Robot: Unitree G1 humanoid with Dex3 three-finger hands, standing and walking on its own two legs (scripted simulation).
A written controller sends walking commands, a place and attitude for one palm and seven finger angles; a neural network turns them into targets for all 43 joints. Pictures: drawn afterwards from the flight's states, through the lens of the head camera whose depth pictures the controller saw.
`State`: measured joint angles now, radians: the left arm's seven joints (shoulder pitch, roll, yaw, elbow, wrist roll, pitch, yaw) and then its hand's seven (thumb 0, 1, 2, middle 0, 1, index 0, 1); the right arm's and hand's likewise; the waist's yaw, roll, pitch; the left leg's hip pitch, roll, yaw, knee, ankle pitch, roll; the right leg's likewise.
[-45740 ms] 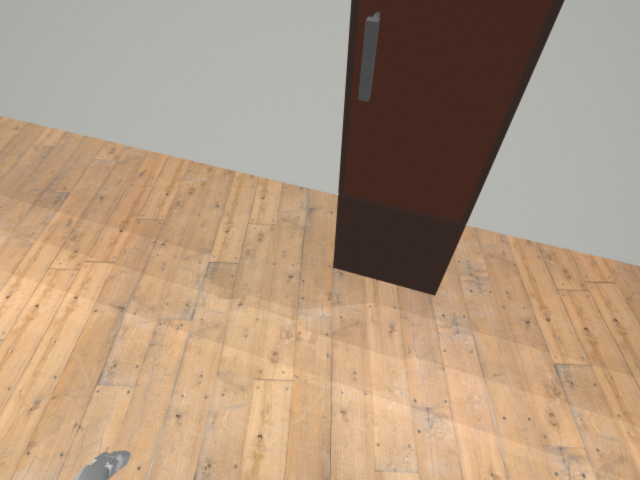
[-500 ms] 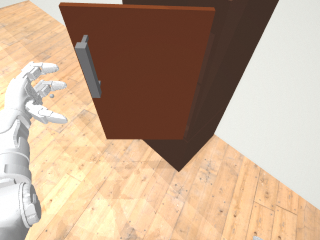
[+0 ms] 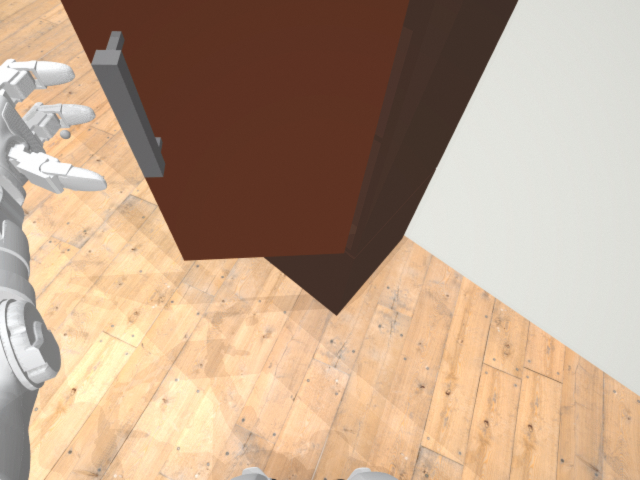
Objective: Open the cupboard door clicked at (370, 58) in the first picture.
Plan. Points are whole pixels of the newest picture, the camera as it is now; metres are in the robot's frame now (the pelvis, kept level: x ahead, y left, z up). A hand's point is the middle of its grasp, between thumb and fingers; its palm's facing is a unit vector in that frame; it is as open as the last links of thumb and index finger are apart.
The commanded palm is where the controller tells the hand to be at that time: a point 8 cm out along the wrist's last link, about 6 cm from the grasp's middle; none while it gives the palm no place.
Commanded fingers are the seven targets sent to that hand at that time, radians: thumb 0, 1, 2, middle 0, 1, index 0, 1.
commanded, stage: move the hooked fingers beside the handle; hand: left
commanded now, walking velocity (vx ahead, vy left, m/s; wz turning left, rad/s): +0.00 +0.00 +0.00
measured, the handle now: (137, 110) +0.55 +0.20 +0.12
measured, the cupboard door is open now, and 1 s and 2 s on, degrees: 45 45 45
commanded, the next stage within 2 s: slide the fingers in behind the handle in 0.80 s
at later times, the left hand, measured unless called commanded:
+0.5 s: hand (61, 136) +0.49 +0.27 +0.13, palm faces +0.01 -1.00 +0.01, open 14.0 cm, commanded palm +0.46 +0.31 +0.12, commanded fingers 0.00 -0.50 0.30 -0.30 -1.20 -0.30 -1.20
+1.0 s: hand (71, 139) +0.49 +0.26 +0.12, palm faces +0.01 -1.00 +0.00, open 14.0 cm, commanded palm +0.47 +0.30 +0.11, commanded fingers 0.00 -0.50 0.30 -0.30 -1.20 -0.30 -1.20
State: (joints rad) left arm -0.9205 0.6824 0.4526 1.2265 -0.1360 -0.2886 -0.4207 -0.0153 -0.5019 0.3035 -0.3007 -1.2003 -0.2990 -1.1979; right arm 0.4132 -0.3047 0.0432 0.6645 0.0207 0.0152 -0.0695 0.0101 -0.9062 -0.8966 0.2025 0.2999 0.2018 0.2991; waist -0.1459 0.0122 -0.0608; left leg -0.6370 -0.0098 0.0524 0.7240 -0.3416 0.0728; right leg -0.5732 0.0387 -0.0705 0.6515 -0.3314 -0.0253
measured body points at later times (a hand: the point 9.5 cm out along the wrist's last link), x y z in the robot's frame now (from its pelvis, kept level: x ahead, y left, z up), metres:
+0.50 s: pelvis +0.01 +0.00 +0.00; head +0.10 +0.02 +0.44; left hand +0.48 +0.32 +0.13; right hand +0.02 -0.28 -0.11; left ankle +0.00 +0.07 -0.72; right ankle -0.02 -0.11 -0.71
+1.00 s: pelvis +0.01 +0.00 +0.00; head +0.10 +0.02 +0.43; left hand +0.48 +0.31 +0.13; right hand +0.01 -0.28 -0.11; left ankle +0.00 +0.07 -0.72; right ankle -0.02 -0.11 -0.71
